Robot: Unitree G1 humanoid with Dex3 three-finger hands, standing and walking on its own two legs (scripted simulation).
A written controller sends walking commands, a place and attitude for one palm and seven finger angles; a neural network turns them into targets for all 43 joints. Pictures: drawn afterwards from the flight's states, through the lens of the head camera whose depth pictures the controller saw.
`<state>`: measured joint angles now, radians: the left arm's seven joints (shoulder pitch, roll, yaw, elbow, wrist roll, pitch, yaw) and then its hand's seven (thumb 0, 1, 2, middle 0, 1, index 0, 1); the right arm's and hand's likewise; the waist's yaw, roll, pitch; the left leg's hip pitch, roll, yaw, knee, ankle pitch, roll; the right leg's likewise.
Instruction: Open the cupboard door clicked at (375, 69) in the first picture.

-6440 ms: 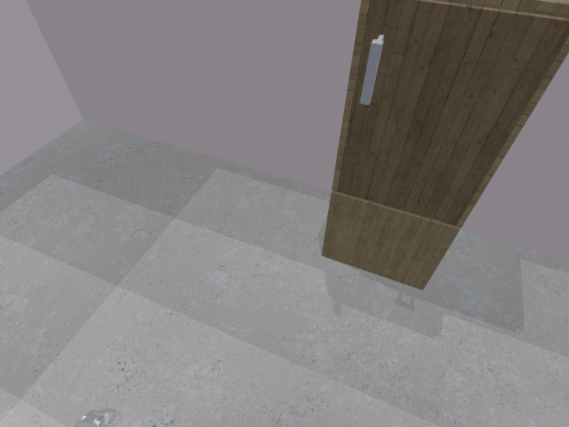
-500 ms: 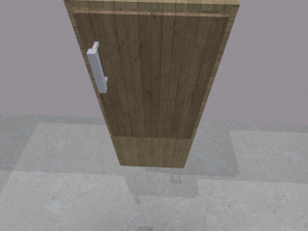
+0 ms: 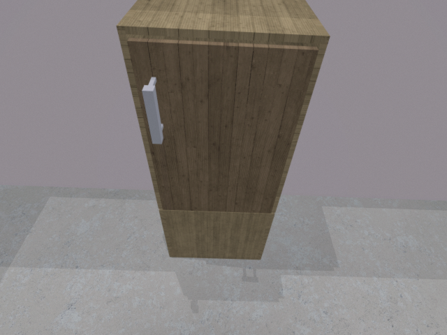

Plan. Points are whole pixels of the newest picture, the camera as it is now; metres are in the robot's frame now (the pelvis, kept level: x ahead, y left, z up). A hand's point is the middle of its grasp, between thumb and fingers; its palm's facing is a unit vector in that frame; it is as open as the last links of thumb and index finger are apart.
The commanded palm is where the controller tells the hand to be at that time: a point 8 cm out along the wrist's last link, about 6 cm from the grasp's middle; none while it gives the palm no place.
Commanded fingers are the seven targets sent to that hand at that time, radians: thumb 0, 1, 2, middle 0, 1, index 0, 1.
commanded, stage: come to a stop and stand still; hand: left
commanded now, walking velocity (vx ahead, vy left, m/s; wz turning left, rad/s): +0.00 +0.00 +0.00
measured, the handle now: (155, 111) +0.56 +0.20 +0.11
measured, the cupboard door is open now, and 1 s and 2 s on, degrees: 0 0 0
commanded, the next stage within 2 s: look again from close up in 0.72 s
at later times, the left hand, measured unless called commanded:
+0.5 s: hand out of the picture -0.08 +0.22 -0.17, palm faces +0.05 -0.98 -0.18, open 7.3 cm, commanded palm none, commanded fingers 0.00 0.90 0.90 -0.20 -0.30 -0.20 -0.30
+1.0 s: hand out of the picture -0.12 +0.20 -0.17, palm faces +0.09 -0.99 -0.13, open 7.3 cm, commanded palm none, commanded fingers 0.00 0.90 0.90 -0.20 -0.30 -0.20 -0.30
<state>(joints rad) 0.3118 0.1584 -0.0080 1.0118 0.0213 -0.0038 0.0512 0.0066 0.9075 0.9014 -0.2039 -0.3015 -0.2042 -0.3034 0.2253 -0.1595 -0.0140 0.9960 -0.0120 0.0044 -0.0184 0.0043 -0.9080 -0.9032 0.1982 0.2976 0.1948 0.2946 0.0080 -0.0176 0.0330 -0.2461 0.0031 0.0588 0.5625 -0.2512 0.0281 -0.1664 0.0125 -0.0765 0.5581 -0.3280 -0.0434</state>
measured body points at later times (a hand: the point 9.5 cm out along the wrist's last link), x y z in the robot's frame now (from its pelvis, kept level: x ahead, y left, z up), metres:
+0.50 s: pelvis -0.05 +0.05 +0.01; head -0.05 +0.06 +0.46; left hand -0.08 +0.27 -0.16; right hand -0.04 -0.18 -0.15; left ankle +0.03 +0.10 -0.73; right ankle -0.01 -0.09 -0.73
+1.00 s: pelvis -0.07 +0.05 +0.01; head -0.08 +0.06 +0.46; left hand -0.12 +0.25 -0.16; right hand -0.04 -0.18 -0.15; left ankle +0.03 +0.10 -0.73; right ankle -0.01 -0.09 -0.73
